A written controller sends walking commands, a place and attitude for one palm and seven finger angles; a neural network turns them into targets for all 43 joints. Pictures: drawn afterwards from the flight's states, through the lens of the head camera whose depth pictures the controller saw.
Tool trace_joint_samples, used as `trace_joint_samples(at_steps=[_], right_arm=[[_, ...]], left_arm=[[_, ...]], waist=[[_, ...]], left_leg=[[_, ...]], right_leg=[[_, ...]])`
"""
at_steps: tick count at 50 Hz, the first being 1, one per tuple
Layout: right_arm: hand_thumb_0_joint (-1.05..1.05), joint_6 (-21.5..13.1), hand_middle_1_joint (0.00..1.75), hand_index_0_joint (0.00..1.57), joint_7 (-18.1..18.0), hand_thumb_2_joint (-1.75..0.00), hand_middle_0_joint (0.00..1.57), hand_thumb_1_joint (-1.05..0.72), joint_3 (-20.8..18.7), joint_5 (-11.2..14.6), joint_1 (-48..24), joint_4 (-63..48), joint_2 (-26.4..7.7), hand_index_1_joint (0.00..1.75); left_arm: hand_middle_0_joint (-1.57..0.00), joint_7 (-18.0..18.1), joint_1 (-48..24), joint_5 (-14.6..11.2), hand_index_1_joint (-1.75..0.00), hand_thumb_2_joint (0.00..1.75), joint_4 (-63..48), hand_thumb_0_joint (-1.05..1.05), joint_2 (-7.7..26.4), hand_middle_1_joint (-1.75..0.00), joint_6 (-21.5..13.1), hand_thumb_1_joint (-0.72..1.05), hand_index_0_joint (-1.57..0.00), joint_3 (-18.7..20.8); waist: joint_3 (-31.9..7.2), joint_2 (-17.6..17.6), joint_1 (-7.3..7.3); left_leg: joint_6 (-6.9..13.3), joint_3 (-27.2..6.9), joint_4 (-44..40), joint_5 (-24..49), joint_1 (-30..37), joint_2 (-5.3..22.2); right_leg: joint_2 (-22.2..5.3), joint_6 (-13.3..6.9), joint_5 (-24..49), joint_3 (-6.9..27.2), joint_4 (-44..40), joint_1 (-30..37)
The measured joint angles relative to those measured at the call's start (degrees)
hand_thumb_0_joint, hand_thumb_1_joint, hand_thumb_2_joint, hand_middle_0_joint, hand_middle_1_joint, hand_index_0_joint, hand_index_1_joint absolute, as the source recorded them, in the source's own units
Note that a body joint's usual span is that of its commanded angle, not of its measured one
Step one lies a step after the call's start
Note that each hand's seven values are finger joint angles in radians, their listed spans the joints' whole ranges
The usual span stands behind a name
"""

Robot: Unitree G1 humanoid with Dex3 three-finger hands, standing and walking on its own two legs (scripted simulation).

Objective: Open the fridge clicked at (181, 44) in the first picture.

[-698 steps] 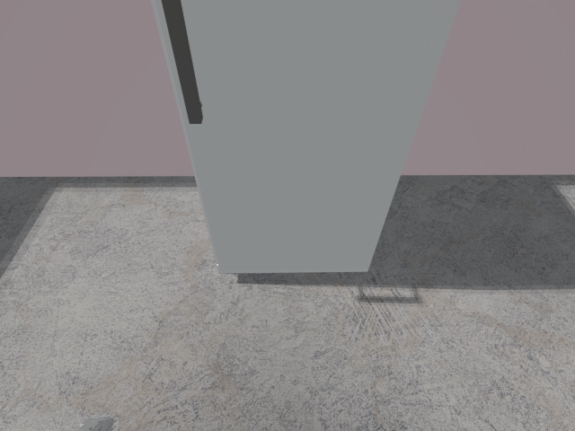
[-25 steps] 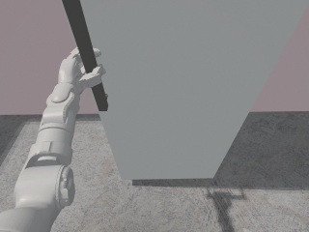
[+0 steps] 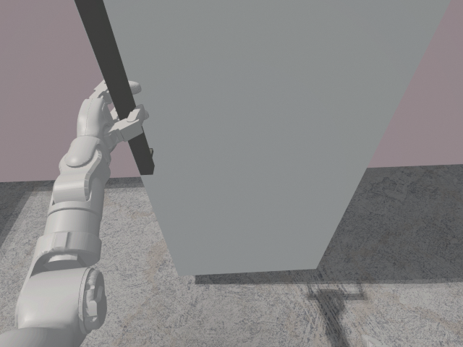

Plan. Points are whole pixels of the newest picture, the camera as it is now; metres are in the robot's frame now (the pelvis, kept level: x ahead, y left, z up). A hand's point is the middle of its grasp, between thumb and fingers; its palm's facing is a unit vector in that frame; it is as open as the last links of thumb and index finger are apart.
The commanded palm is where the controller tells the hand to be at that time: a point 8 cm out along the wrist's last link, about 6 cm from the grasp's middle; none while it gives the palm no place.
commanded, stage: grip the handle and tug to test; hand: left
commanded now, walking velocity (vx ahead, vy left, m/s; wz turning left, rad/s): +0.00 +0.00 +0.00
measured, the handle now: (125, 91) +0.49 +0.19 +0.21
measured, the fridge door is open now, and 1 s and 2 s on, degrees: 0 1 23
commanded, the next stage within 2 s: pull the door a little, standing still in 0.04 s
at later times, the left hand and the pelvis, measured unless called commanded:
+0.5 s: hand (136, 123) +0.43 +0.16 +0.19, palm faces +0.07 -1.00 +0.00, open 6.3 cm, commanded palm +0.36 +0.21 +0.19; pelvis +0.03 +0.00 +0.00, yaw +0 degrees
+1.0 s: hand (134, 128) +0.43 +0.17 +0.18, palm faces +0.19 -0.94 -0.28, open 6.8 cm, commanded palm +0.39 +0.22 +0.18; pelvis +0.12 -0.01 +0.03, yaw -7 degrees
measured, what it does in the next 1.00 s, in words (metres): walks ahead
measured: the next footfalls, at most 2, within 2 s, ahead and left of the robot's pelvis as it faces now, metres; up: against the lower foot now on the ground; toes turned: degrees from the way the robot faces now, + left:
right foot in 1.08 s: +0.28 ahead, -0.06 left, +0.00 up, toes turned -4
left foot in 1.42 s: +0.20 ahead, +0.03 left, +0.00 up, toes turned +14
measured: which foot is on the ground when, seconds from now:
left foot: down 0.00-1.00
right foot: down 0.00-0.90, up 0.92-1.00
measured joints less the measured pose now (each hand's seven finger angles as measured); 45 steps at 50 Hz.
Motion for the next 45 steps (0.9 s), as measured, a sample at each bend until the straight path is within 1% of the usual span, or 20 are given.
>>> trace_joint_samples(at_steps=[8, 14, 16, 23, 27, 30, 33, 37, 38, 39, 41, 43, 44, 45], right_arm=[[0.01, 0.98, 0.3, 0.2, 0.21, -0.89, 0.2, -0.91, -0.06, 0.06, -1.48, -1.58, 0.22, 0.3], [0.01, 1.49, 0.3, 0.2, -0.21, -0.89, 0.2, -0.91, 0.0, -0.16, -2.69, -1.24, 0.35, 0.3], [0.01, 1.76, 0.3, 0.2, -0.16, -0.89, 0.2, -0.91, 0.04, -0.23, -3.22, -1.27, 0.39, 0.3], [0.01, 2.15, 0.3, 0.2, 0.55, -0.89, 0.2, -0.91, 0.33, -0.37, -4.02, -2.81, 0.84, 0.3], [0.01, 1.99, 0.3, 0.2, 1.03, -0.89, 0.2, -0.91, 0.75, -0.32, -3.92, -3.64, 1.15, 0.3], [0.01, 1.84, 0.3, 0.2, 1.45, -0.89, 0.2, -0.91, 1.02, -0.27, -3.97, -4.16, 1.16, 0.3], [0.01, 1.56, 0.3, 0.2, 1.93, -0.89, 0.2, -0.91, 1.22, -0.3, -4.29, -4.64, 1.15, 0.3], [0.01, 0.89, 0.3, 0.2, 2.66, -0.89, 0.2, -0.91, 1.46, -0.47, -4.99, -5.42, 1.25, 0.3], [0.01, 0.55, 0.3, 0.2, 2.3, -0.89, 0.2, -0.91, 1.61, -0.77, -5.09, -5.85, 1.19, 0.3], [0.01, 0.08, 0.3, 0.2, 1.94, -0.89, 0.2, -0.91, 1.58, -1.33, -5.24, -5.98, 1.1, 0.3], [0.01, -0.03, 0.3, 0.2, 1.32, -0.89, 0.2, -0.91, 1.34, -2.2, -5.61, -5.69, 0.65, 0.3], [0.01, 0.41, 0.3, 0.2, 0.56, -0.89, 0.2, -0.91, 1.14, -2.53, -5.99, -5.15, 0.06, 0.3], [0.01, 0.66, 0.3, 0.2, 0.24, -0.89, 0.2, -0.91, 0.98, -2.65, -6.29, -4.8, -0.07, 0.3], [0.01, 0.88, 0.3, 0.2, 0.16, -0.89, 0.2, -0.91, 0.73, -2.82, -6.7, -4.64, 0.05, 0.3]], left_arm=[[-0.27, 0.15, 4.93, -0.6, -1.35, 0.76, -8.43, 0.0, -0.78, -1.38, 3.78, 0.7, -0.28, 0.5], [-0.29, 0.05, 4.43, -0.46, -1.34, 0.77, -10.19, 0.0, -1.91, -1.37, 5.64, 0.68, -0.3, -0.8], [-0.29, 0.23, 4.63, -0.49, -1.34, 0.78, -10.87, 0.0, -2.15, -1.37, 6.13, 0.68, -0.31, -0.92], [-0.27, 1.31, 9.31, -0.83, -1.36, 0.78, -15.99, 0.0, -2.51, -1.38, 7.45, 0.7, -0.28, -0.06], [-0.25, 1.4, 14.11, -1.37, -1.36, 0.77, -21.3, -0.01, -2.39, -1.38, 8.29, 0.71, -0.24, 0.71], [-0.24, 1.3, 18.89, -2.13, -1.35, 0.77, -26.75, -0.01, -2.26, -1.38, 9.0, 0.72, -0.22, 1.47], [-0.24, 1.4, 25.09, -3.15, -1.34, 0.77, -33.87, -0.01, -2.23, -1.37, 9.84, 0.73, -0.19, 2.56], [-0.24, 1.99, 36.25, -4.96, -1.33, 0.77, -45.98, -0.02, -2.77, -1.36, 10.94, 0.73, -0.17, 4.62], [-0.25, 2.39, 38.24, -3.9, -1.32, 0.76, -47.81, -0.03, -2.49, -1.35, 9.79, 0.71, -0.16, 4.36], [-0.26, 3.08, 39.13, -2.16, -1.33, 0.76, -48.12, -0.04, -1.72, -1.35, 7.18, 0.69, -0.17, 3.27], [-0.3, 4.86, 40.04, 0.26, -1.34, 0.76, -47.76, -0.06, -0.76, -1.36, 1.71, 0.64, -0.2, 0.81], [-0.33, 6.32, 41.0, 1.57, -1.35, 0.76, -48.33, -0.08, -0.56, -1.36, -2.06, 0.6, -0.23, -1.1], [-0.35, 6.91, 41.76, 1.88, -1.36, 0.77, -49.01, -0.08, -0.6, -1.37, -3.36, 0.59, -0.25, -1.72], [-0.37, 7.54, 42.78, 2.02, -1.37, 0.77, -49.99, -0.09, -0.66, -1.37, -4.3, 0.58, -0.26, -1.97]], waist=[[-0.27, -0.08, 0.26], [-0.26, -0.36, 1.44], [-0.31, -0.3, 1.61], [-0.77, 0.49, 1.22], [-1.21, 0.59, 1.01], [-1.58, 0.76, 1.12], [-2.08, 0.95, 1.66], [-2.97, 1.22, 2.76], [-2.49, 1.2, 3.03], [-1.71, 1.1, 3.15], [-0.19, 0.92, 3.46], [1.28, 0.79, 3.6], [2.11, 0.68, 3.62], [3.12, 0.39, 3.72]], left_leg=[[-0.09, 0.53, -1.1, -0.61, 1.81, 0.01], [-0.19, -0.41, -0.91, -1.04, 1.81, -0.27], [-0.19, -0.57, -0.98, -1.05, 1.83, -0.31], [0.05, -0.06, -2.35, -0.65, 3.51, -0.25], [0.17, 0.52, -3.33, -0.48, 5.04, -0.1], [0.27, 0.67, -3.98, -0.43, 6.21, 0.06], [0.36, 0.54, -4.53, -0.33, 7.33, 0.17], [0.31, 0.27, -4.62, 0.25, 8.66, 0.22], [0.32, 0.0, -3.68, 0.58, 8.64, 0.16], [0.41, -0.51, -1.76, 1.07, 7.91, 0.04], [0.71, -1.53, 2.48, 2.41, 6.06, -0.18], [0.97, -2.22, 3.85, 3.67, 5.85, -0.39], [0.96, -2.26, 2.55, 4.27, 6.93, -0.49], [0.91, -2.27, 0.24, 5.17, 8.62, -0.75]], right_leg=[[-0.02, -0.03, -0.32, 0.44, -1.11, 1.61], [-0.23, -0.09, -0.89, -0.55, -1.37, 2.24], [-0.24, -0.16, -0.89, -0.73, -1.37, 2.28], [-0.23, -0.35, -0.13, -0.4, -1.71, 3.13], [-0.18, -0.44, 0.36, -0.08, -2.2, 3.97], [-0.13, -0.54, 0.95, -0.23, -2.41, 4.37], [-0.22, -0.45, 1.72, -0.84, -2.52, 4.45], [-0.51, -0.72, 3.17, -2.17, -2.69, 4.35], [-0.61, -0.48, 3.62, -2.28, -2.74, 4.67], [-0.73, -0.3, 4.02, -2.54, -2.56, 4.94], [-1.0, -0.15, 4.98, -3.45, -1.3, 4.98], [-1.37, -0.03, 6.41, -4.55, 1.32, 4.43], [-1.68, 0.16, 7.75, -4.91, 3.98, 3.43], [-2.05, 0.43, 9.82, -4.44, 8.22, 1.47]])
